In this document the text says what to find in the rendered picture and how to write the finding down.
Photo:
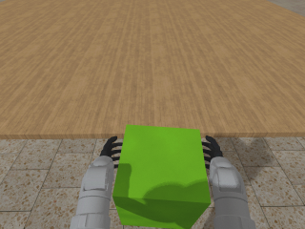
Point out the left robot hand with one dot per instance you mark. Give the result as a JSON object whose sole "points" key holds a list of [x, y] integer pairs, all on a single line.
{"points": [[107, 149]]}

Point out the right robot forearm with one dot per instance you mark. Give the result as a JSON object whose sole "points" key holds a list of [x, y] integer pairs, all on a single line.
{"points": [[229, 196]]}

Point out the carton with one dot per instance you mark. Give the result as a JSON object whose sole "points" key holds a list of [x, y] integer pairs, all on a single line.
{"points": [[161, 179]]}

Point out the left robot forearm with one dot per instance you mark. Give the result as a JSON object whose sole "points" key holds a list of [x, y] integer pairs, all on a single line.
{"points": [[95, 196]]}

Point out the right robot hand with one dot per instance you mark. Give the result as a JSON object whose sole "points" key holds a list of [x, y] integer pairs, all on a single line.
{"points": [[213, 152]]}

